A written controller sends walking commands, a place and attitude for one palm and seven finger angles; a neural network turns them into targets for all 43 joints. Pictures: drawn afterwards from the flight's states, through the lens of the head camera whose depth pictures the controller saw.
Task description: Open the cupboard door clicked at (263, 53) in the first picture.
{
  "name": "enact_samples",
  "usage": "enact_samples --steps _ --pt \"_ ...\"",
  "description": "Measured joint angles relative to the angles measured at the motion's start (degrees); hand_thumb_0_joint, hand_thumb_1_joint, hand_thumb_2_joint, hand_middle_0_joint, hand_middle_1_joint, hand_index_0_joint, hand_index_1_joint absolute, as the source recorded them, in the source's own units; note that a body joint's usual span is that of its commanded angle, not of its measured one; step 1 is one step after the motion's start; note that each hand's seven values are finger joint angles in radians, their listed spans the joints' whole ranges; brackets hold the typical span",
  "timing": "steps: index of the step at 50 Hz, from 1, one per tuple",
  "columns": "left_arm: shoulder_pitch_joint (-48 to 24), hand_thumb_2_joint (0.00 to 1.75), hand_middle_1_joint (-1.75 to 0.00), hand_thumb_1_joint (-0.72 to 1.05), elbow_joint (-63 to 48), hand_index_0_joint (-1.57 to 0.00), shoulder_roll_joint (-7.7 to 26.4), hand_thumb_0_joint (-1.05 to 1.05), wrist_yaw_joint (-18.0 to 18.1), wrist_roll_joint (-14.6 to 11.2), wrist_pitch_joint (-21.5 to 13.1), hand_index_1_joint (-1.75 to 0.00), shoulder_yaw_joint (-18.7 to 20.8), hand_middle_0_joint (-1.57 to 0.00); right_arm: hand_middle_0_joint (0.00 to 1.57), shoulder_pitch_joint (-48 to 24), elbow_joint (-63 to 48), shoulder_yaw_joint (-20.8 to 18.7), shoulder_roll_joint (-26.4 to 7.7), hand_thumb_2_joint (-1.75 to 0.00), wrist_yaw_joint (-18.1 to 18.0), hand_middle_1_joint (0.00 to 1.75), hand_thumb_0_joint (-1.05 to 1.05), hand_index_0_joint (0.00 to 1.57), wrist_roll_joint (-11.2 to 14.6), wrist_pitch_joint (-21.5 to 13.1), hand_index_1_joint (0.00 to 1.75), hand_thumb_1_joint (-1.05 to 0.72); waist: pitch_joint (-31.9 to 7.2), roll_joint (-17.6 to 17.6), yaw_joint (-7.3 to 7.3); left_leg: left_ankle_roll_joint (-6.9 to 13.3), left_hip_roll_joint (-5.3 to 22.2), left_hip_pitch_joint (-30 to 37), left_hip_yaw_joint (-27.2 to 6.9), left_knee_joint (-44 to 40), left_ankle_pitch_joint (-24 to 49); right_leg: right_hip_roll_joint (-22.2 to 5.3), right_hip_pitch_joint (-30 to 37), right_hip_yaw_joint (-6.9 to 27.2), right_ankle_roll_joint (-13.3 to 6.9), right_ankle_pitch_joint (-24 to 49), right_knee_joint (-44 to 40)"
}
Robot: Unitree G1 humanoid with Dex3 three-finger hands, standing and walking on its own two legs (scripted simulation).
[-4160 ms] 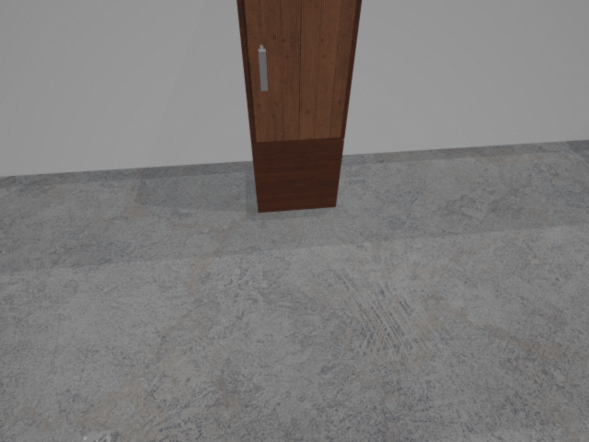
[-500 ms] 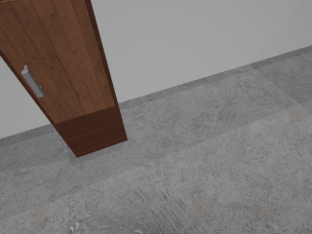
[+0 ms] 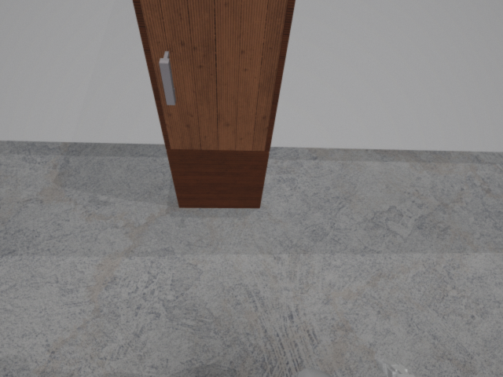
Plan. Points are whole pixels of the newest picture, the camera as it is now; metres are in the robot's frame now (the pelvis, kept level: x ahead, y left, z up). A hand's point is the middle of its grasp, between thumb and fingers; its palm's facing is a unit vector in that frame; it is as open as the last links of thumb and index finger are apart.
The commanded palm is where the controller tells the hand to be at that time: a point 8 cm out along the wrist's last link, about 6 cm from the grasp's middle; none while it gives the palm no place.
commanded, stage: turn to face it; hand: left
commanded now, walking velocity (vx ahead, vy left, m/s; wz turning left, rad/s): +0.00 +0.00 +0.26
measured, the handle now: (169, 78) +0.81 +0.30 -0.03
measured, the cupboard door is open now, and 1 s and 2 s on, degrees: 0 0 0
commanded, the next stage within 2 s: take the last steps up to it in 0.14 s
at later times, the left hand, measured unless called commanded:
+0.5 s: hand out of the picture +0.02 +0.15 -0.14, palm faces +0.21 -0.95 -0.25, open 7.3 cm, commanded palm none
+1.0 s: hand out of the picture +0.12 +0.23 -0.17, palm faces +0.21 -0.97 -0.15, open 7.4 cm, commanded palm none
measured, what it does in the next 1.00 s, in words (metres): walks ahead: right foot, then left foot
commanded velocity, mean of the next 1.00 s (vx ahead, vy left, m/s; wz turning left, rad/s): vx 0.22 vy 0.00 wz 0.08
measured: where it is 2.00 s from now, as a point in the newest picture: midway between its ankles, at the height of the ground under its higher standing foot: (227, 358)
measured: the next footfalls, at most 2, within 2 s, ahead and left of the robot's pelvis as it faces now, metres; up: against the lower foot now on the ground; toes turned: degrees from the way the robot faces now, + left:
right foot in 0.28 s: +0.06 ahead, -0.13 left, +0.00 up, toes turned +1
left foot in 0.76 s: +0.15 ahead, +0.15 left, +0.00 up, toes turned +18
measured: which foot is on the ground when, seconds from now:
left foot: down 0.00-0.28, up 0.30-0.74, down 0.76-1.00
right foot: up 0.00-0.26, down 0.28-0.78, up 0.80-1.00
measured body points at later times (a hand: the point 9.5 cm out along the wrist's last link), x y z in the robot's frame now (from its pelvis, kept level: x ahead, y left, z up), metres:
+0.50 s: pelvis +0.03 -0.04 +0.01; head +0.05 -0.07 +0.46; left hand +0.01 +0.20 -0.12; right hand +0.10 -0.27 -0.15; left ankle -0.01 +0.12 -0.65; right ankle +0.02 -0.13 -0.73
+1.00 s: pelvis +0.15 +0.06 +0.01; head +0.15 +0.08 +0.46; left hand +0.11 +0.28 -0.16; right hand +0.22 -0.17 -0.13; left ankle +0.11 +0.14 -0.73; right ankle +0.18 -0.07 -0.66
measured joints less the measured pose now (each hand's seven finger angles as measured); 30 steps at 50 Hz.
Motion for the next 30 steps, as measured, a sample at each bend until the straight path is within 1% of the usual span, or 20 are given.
enact_samples --steps 3,7,11,13,14,15,16,17,18,20,21,23,26,30 --pt "-0.49 0.90 -0.30 0.91 -0.15 -0.20 0.00 0.01 -0.28 -0.10 -0.38 -0.30 -0.05 -0.20 0.20 0.55 0.67 0.48 0.75 -0.90 -0.34 0.30 0.00 0.20 0.05 -0.01 0.30 -0.91 -0.19 0.77 0.02 0.17 -0.34 1.61 -1.14 -3.38 1.95 1.04 -0.94 0.79 0.27 2.82 -0.87" --pt "-1.53 0.90 -0.30 0.91 -0.73 -0.20 -1.02 0.01 -0.27 -0.24 -0.61 -0.30 -0.50 -0.20 0.20 1.73 1.65 0.72 1.41 -0.90 -0.39 0.30 0.00 0.20 -0.04 0.20 0.30 -0.90 -0.57 1.85 -0.45 -0.01 -1.02 2.73 -2.52 -5.46 3.10 2.19 0.56 1.28 0.31 3.45 -7.04" --pt "-2.72 0.90 -0.30 0.91 -1.28 -0.20 -2.80 0.01 -0.17 -0.46 -1.29 -0.30 -1.15 -0.20 0.20 3.00 2.82 0.50 1.54 -0.90 -0.37 0.30 0.00 0.20 -0.23 0.73 0.30 -0.90 -0.95 3.15 -1.31 -0.74 -1.69 2.50 -3.88 -4.75 2.81 3.61 4.55 1.17 -0.33 4.54 -16.25" --pt "-2.79 0.90 -0.30 0.91 -1.68 -0.20 -3.65 0.01 -0.13 -0.50 -2.18 -0.30 -1.56 -0.20 0.20 3.71 3.52 0.26 1.41 -0.90 -0.33 0.30 0.00 0.20 -0.07 0.98 0.30 -0.90 -1.35 3.64 -1.47 -1.43 -2.07 1.72 -4.39 -2.97 1.88 4.20 8.09 0.70 -0.68 9.50 -24.06" --pt "-2.70 0.90 -0.30 0.91 -1.70 -0.20 -4.14 0.00 -0.06 -0.34 -2.88 -0.30 -1.77 -0.20 0.20 4.12 3.90 0.11 1.19 -0.90 -0.29 0.30 0.00 0.20 0.14 0.97 0.30 -0.90 -1.65 4.07 -1.42 -1.86 -2.13 0.93 -4.66 -1.23 0.99 4.41 9.74 0.31 -2.25 10.70 -27.45" --pt "-2.77 0.90 -0.30 0.91 -1.38 -0.20 -5.00 0.00 0.02 -0.05 -3.50 -0.30 -2.06 -0.20 0.20 4.31 4.40 -0.15 0.74 -0.90 -0.30 0.30 0.00 0.20 0.32 1.08 0.30 -0.90 -1.66 5.22 -1.53 -2.02 -1.82 -0.17 -5.10 1.78 -2.02 4.88 10.06 -0.37 -4.00 10.38 -27.57" --pt "-2.54 0.90 -0.30 0.91 -1.25 -0.20 -5.72 0.00 -0.08 0.08 -3.95 -0.30 -2.43 -0.20 0.20 4.73 4.80 -0.39 0.43 -0.90 -0.33 0.30 0.00 0.20 0.29 1.42 0.30 -0.90 -1.94 5.87 -1.69 -2.05 -1.95 -1.67 -5.41 5.99 -5.85 4.92 10.36 -1.01 -5.18 9.94 -27.48" --pt "-2.07 0.90 -0.30 0.91 -1.19 -0.20 -6.32 0.00 -0.20 0.16 -4.30 -0.30 -2.71 -0.20 0.20 5.24 5.25 -0.60 0.22 -0.90 -0.27 0.30 0.01 0.20 0.16 1.77 0.30 -0.91 -2.37 6.08 -1.65 -2.00 -2.20 -3.36 -5.42 10.96 -8.04 4.74 10.93 -1.46 -5.87 9.77 -28.00" --pt "-1.44 0.90 -0.30 0.91 -1.09 -0.20 -6.87 0.00 -0.26 0.22 -4.56 -0.30 -2.87 -0.20 0.20 5.72 5.74 -0.79 0.03 -0.90 -0.09 0.30 0.01 0.20 0.01 1.98 0.30 -0.91 -2.77 6.08 -1.51 -1.91 -2.23 -5.02 -5.08 15.97 -8.33 4.54 11.76 -1.75 -6.19 9.97 -29.09" --pt "0.03 0.90 -0.30 0.91 -0.54 -0.20 -7.84 0.00 -0.37 0.26 -5.09 -0.30 -3.07 -0.20 0.20 6.56 6.60 -1.14 -0.41 -0.90 0.46 0.30 0.01 0.20 -0.33 1.87 0.30 -0.91 -3.36 6.09 -1.41 -2.05 -1.37 -7.75 -4.09 23.66 -5.13 4.30 13.88 -2.34 -6.18 11.09 -32.17" --pt "0.82 0.90 -0.30 0.91 -0.11 -0.20 -8.16 0.00 -0.19 0.29 -5.40 -0.30 -2.95 -0.20 0.20 6.96 6.94 -1.29 -0.57 -0.90 0.67 0.30 0.01 0.20 -0.44 1.68 0.30 -0.91 -3.63 6.06 -1.40 -2.25 -0.69 -8.73 -3.67 25.87 -3.15 4.25 14.89 -2.64 -6.13 11.65 -33.69" --pt "2.48 0.90 -0.30 0.92 0.91 -0.21 -8.28 0.00 -0.06 0.36 -6.06 -0.30 -2.76 -0.20 0.19 7.71 7.51 -1.53 -0.72 -0.90 0.93 0.30 0.01 0.20 -0.57 1.30 0.30 -0.91 -4.06 5.83 -1.38 -2.70 0.73 -9.96 -3.02 27.46 -0.10 4.13 16.72 -3.23 -6.12 12.42 -36.25" --pt "5.10 0.90 -0.30 0.93 2.59 -0.21 -8.43 0.00 -0.23 0.51 -6.83 -0.30 -2.90 -0.20 0.19 8.34 8.34 -1.68 -0.77 -0.90 1.02 0.30 0.01 0.20 -0.63 1.01 0.30 -0.91 -4.44 5.44 -1.09 -3.21 2.58 -10.64 -2.17 25.35 2.15 3.89 18.95 -4.07 -5.91 12.82 -38.86" --pt "8.62 0.90 -0.30 0.92 5.35 -0.20 -8.80 0.00 -0.48 0.74 -7.24 -0.30 -3.15 -0.20 0.19 7.83 9.26 -1.49 -0.41 -0.90 1.17 0.30 0.01 0.20 -0.48 0.91 0.30 -0.91 -4.56 4.74 -0.05 -3.15 3.96 -10.35 -0.89 18.86 2.54 3.58 21.18 -4.69 -5.20 12.44 -40.77"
